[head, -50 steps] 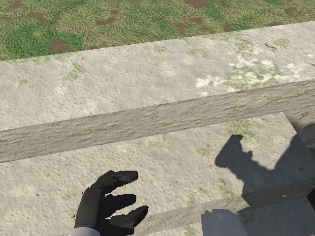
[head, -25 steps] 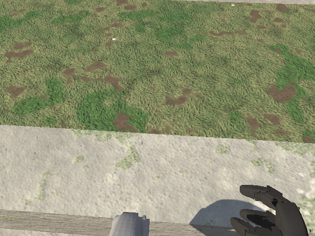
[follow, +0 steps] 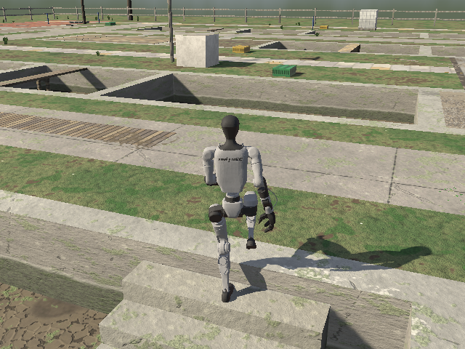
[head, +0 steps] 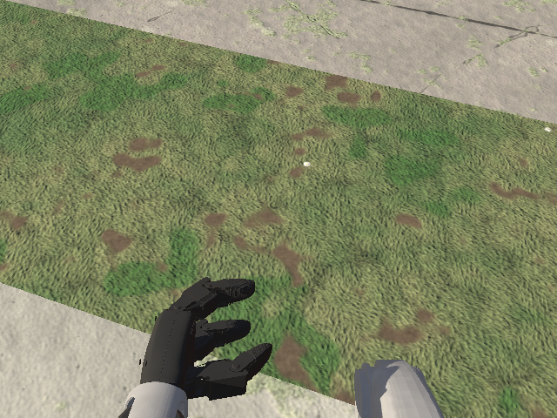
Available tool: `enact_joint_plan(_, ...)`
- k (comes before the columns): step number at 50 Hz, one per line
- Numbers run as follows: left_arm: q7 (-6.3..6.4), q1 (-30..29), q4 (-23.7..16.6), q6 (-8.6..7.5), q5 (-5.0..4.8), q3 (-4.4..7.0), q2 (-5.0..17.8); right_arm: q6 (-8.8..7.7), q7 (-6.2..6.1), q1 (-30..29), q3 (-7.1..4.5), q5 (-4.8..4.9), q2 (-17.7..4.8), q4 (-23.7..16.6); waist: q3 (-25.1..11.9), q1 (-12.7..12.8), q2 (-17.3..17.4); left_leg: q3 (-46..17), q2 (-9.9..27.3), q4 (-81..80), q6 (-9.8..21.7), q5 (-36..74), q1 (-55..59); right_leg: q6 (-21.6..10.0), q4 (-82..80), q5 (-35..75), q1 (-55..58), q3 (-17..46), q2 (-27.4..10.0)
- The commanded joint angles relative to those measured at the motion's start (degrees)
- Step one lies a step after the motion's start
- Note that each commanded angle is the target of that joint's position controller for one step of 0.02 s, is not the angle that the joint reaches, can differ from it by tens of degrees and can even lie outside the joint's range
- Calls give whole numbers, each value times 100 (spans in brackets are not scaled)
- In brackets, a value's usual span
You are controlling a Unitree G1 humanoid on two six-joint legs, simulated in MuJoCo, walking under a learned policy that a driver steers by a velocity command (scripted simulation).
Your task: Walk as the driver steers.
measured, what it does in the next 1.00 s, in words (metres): climbs, turning right: right foot 0.17 m higher, then left foot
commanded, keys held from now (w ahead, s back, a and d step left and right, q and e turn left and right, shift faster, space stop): w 0.20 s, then w+e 0.80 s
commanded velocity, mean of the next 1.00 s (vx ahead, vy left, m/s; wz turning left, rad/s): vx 0.50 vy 0.00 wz -0.21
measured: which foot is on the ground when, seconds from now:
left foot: down 0.00-0.22, up 0.24-0.62, down 0.64-1.00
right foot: up 0.00-0.18, down 0.20-0.64, up 0.66-1.00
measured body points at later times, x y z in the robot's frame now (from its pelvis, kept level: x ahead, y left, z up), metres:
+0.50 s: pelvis +0.32 -0.05 +0.17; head +0.33 -0.04 +0.62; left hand +0.30 +0.21 +0.02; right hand +0.57 -0.23 +0.12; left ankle +0.47 +0.08 -0.49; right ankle +0.26 -0.12 -0.56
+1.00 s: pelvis +0.61 -0.07 +0.18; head +0.62 -0.07 +0.63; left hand +0.88 +0.09 +0.10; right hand +0.53 -0.33 +0.05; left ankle +0.54 +0.07 -0.56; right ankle +0.71 -0.24 -0.51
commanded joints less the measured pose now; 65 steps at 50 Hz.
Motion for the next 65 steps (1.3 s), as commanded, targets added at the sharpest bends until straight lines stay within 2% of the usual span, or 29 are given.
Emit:
enact_joint_plan(1,-7,-1337,-846,64,11,-158,-186,-58,-126,483,-17,84,-252,-71,505,-107,72,-1864,1246,-2002,322,897,-185,-24,-796,-214,-367,-453,-27)
enact_joint_plan(5,-229,-1076,-648,204,-171,-37,127,67,-397,720,-130,232,-429,-202,-251,-135,275,-1038,1573,-2765,570,4310,1036,-137,-3763,-545,1990,-1014,5)
enact_joint_plan(7,-259,-175,-165,229,-411,80,177,84,-354,187,-246,188,-721,-613,-1069,401,577,-499,1627,-1841,466,8039,952,-268,-5173,-1036,4332,-1295,578)
enact_joint_plan(9,-121,829,108,290,-559,430,969,-129,-214,164,-396,221,-1187,-710,-1477,1000,1172,-569,2031,-205,497,10351,1709,-396,-6076,-1934,5144,-886,854)
enact_joint_plan(10,-32,1527,301,235,-447,637,1437,-312,-104,-245,-414,224,-1148,-865,-1685,1441,1011,-442,1948,1294,370,9982,1287,-651,-6813,-2103,6061,-23,566)
enact_joint_plan(11,-34,2334,678,176,-187,820,1938,-449,84,-258,-357,441,-700,-1108,-2091,1521,-278,-349,1101,3450,96,7123,-459,-1313,-8321,-3304,7275,2802,-603)
enact_joint_plan(12,-38,2071,884,327,-349,935,2153,-463,268,-376,-413,158,-526,-1313,-1828,1277,-1889,20,-242,6277,-270,1103,-1952,-2101,-10802,-3163,7039,6039,-1203)
enact_joint_plan(13,-98,1351,917,257,-480,836,1699,-400,273,-260,-299,-59,-74,-1557,-1099,652,-1016,-549,57,7921,-228,776,-3029,-2057,-10968,-3461,6518,6214,-1347)
enact_joint_plan(14,-118,1213,1199,116,-505,741,1335,-320,199,-774,-102,-124,233,-1809,-212,456,-336,-314,279,8442,-148,658,-3611,-1839,-10838,-3635,5853,5408,-1250)
enact_joint_plan(16,-74,1462,1851,-121,-225,556,633,-75,3,-1189,158,-122,537,-2144,609,-36,581,-247,724,8100,-43,432,-3905,-1244,-10526,-1782,4847,3514,-962)
enact_joint_plan(18,-96,1841,2297,-289,-202,586,733,182,-103,-1271,321,-89,681,-2278,779,-253,375,-102,907,7666,-145,43,-4011,-960,-10618,-416,4601,2315,-602)
enact_joint_plan(20,-113,1634,2193,-341,-332,644,1147,218,-73,-1511,286,-73,165,-2449,1008,-424,205,254,1283,5054,-363,188,-3240,-916,-11147,384,4135,1395,-164)
enact_joint_plan(23,-68,1913,2041,-474,-383,803,1739,147,69,-1719,208,-76,-115,-2254,168,-90,94,678,1380,2683,-560,1608,-1707,-833,-11493,2189,4709,820,103)
enact_joint_plan(27,-69,2949,2068,-339,-404,941,2038,116,173,-2731,253,112,129,-2358,95,658,-135,1033,839,600,-652,1393,-1456,-727,-11513,3058,6835,1081,-175)
enact_joint_plan(30,-112,3084,1958,-301,-392,978,2216,-34,46,-2196,59,83,-281,-2175,-527,380,-522,1024,390,-391,-504,1092,-257,-414,-10089,4959,7665,1049,-170)
enact_joint_plan(31,-119,2961,1860,-321,-444,986,2205,-114,-10,-1672,-14,15,-449,-2056,-853,70,-506,815,616,-765,-393,1433,744,-304,-9254,4537,7280,1007,-67)
enact_joint_plan(32,-135,2792,1625,-351,-472,933,1965,-170,-109,-947,-126,-132,-812,-2016,-1375,-306,-294,-30,1611,-661,-123,939,2046,-233,-8104,2951,6269,1023,42)
enact_joint_plan(33,-112,2992,1326,-357,-526,736,1230,-150,-195,-580,-177,-310,-1203,-2105,-1908,-235,728,-1908,3327,-512,230,1494,3364,-109,-6689,-791,4733,502,513)
enact_joint_plan(34,-66,3196,1234,-275,-538,826,1674,-85,-184,-696,-216,-245,-1205,-2040,-2163,-129,1284,-3485,3688,-966,955,1193,3381,-14,-5508,-1353,3811,313,655)
enact_joint_plan(36,-101,2450,1197,-185,-332,852,1743,-87,-127,-1064,-20,-55,-371,-1968,-864,-71,170,-1991,3006,-1246,612,691,2043,49,-5391,-381,3502,527,216)
enact_joint_plan(39,-267,2343,1157,34,-202,843,1628,-178,-146,-1057,16,24,-344,-1668,-101,285,422,-759,2500,-1803,222,1233,957,255,-5818,-182,3726,519,-9)
enact_joint_plan(51,-597,629,529,185,-224,702,1604,-118,-98,-593,-184,33,-1112,-1004,626,103,480,1454,2348,-2262,-227,2156,972,18,-8870,1263,4499,-384,-74)
enact_joint_plan(54,-526,949,517,146,-144,798,1792,48,-152,-371,-248,30,-1386,-869,303,245,640,1810,2414,-922,-345,4625,1672,-348,-9265,424,5156,-749,481)
enact_joint_plan(55,-453,1709,730,105,-124,861,1864,140,-181,-385,-270,48,-1478,-869,-98,622,507,1997,2311,264,-412,5113,1584,-479,-9577,348,6005,-828,795)
enact_joint_plan(56,-355,2769,1021,71,-55,993,2166,180,-202,-303,-230,18,-1361,-980,-773,1014,189,2041,2165,1829,-531,4207,699,-647,-9595,160,7524,-329,668)
enact_joint_plan(57,-241,2966,924,54,-86,1154,2872,182,-127,-145,-64,44,-684,-1405,-1331,818,-1131,2017,1577,3811,-808,515,-1352,-1177,-9963,-443,9037,2270,-1037)
enact_joint_plan(58,-170,3010,741,113,-331,1219,3101,142,-72,-467,-100,-6,-867,-1705,-1963,933,-1390,928,778,5017,-940,-1370,-2499,-1751,-11071,197,9582,4831,-1698)
enact_joint_plan(61,-78,2461,927,111,-349,1017,2400,50,-58,-1154,-15,-1,-783,-1782,-369,469,-45,443,1545,4315,-873,-36,-2652,-1171,-11071,1614,7760,2632,-1027)
enact_joint_plan(65,-162,2215,995,-18,-363,890,2160,420,-15,-852,28,-159,-737,-1614,-168,31,-195,539,1616,3502,-1007,-131,-1788,-1121,-11388,2262,6389,1755,-434)
Velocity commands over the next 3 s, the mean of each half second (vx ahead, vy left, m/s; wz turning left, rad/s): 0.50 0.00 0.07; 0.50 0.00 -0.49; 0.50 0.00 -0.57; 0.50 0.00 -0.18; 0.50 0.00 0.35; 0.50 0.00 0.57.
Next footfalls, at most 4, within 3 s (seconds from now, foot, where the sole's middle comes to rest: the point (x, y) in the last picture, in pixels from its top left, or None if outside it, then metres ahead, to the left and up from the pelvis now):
0.20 right None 0.30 -0.12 -0.60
0.64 left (244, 356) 0.58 0.06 -0.60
1.12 right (372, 268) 0.80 -0.26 -0.60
1.64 left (355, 172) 1.13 -0.26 -0.60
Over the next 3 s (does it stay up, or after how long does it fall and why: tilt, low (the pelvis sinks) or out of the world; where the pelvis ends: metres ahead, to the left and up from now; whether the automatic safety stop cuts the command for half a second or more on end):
stays up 1.57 -0.59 0.18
